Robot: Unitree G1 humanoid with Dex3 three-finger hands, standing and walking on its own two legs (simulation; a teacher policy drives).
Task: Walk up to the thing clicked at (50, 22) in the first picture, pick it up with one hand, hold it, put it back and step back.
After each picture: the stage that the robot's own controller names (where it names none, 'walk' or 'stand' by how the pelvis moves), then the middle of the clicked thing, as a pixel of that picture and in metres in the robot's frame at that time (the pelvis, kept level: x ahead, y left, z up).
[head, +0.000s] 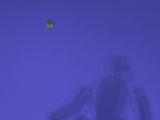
stand; (50, 25) +1.78 +0.40 -0.72
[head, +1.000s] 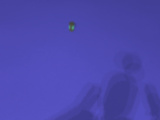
walk; (71, 26) +1.68 +0.20 -0.70
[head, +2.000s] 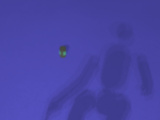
walk; (62, 51) +1.11 +0.20 -0.69
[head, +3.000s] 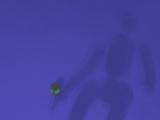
walk; (55, 89) +0.71 +0.21 -0.70
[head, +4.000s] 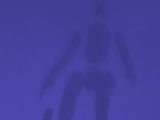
stand; out of the picture +0.42 +0.22 -0.71
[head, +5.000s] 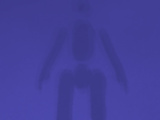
stand; out of the picture +0.33 +0.28 -0.71
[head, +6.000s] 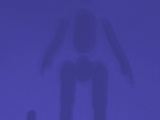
walk; out of the picture +0.33 +0.37 -0.69
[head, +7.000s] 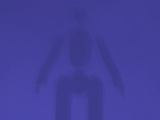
stand; out of the picture +0.36 +0.34 -0.72
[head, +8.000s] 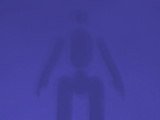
stand; out of the picture +0.37 +0.35 -0.73
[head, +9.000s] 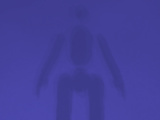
stand; out of the picture +0.37 +0.35 -0.73
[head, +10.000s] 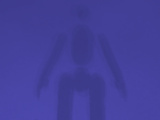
stand; out of the picture +0.37 +0.34 -0.73
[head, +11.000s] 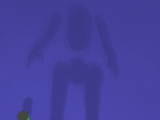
go down; (24, 117) +0.39 +0.34 -0.67
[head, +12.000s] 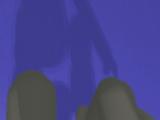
go down; out of the picture +0.42 +0.40 -0.28
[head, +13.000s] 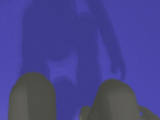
approach; out of the picture +0.41 +0.41 -0.29
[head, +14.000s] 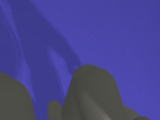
close in; out of the picture +0.37 +0.44 -0.21
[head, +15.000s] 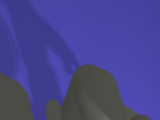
rest palm; out of the picture +0.37 +0.44 -0.21
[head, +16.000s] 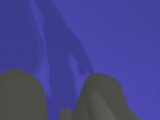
lift; out of the picture +0.33 +0.37 -0.16
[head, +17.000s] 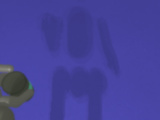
lift; (19, 88) +0.33 +0.20 +0.00
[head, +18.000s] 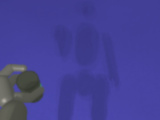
hold; (31, 87) +0.34 +0.18 +0.02
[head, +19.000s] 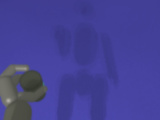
hold; (34, 87) +0.34 +0.17 +0.02
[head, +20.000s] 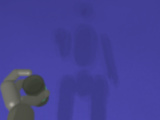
crouch; (36, 91) +0.34 +0.16 +0.01
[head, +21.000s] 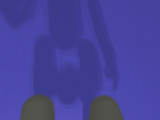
crouch; out of the picture +0.40 +0.33 -0.08
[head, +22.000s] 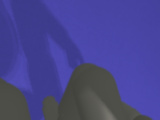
lower; out of the picture +0.37 +0.40 -0.23
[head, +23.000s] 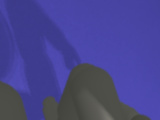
lower; out of the picture +0.37 +0.42 -0.22
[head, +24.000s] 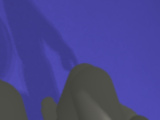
lower; out of the picture +0.37 +0.41 -0.23
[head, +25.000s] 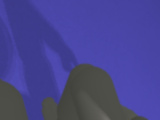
lower; out of the picture +0.37 +0.41 -0.22
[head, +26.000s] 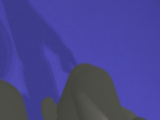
loosen; out of the picture +0.38 +0.40 -0.22
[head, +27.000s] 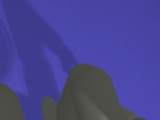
withdraw; out of the picture +0.39 +0.41 -0.23
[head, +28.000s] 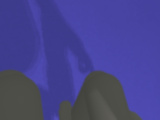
stand; out of the picture +0.41 +0.37 -0.26
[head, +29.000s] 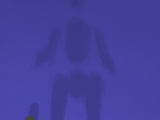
stand; out of the picture +0.40 +0.28 -0.63
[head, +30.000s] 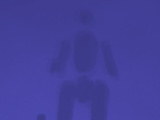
stand; out of the picture +0.41 +0.29 -0.67
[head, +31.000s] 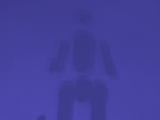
stand; out of the picture +0.40 +0.28 -0.67
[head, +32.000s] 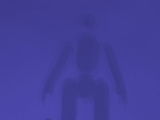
stand; out of the picture +0.41 +0.26 -0.72
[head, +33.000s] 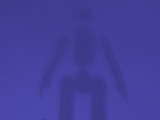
stand; out of the picture +0.38 +0.29 -0.73
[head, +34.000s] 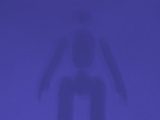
stand; out of the picture +0.38 +0.29 -0.73
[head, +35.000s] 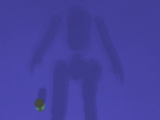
walk; (40, 105) +0.48 +0.25 -0.71
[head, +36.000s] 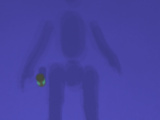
walk; (40, 80) +0.67 +0.30 -0.70
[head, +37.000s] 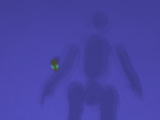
stand; (54, 65) +0.96 +0.34 -0.71
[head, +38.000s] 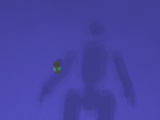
stand; (56, 67) +1.00 +0.24 -0.71
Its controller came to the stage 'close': yes
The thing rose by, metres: 0.74
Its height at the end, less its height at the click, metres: +0.00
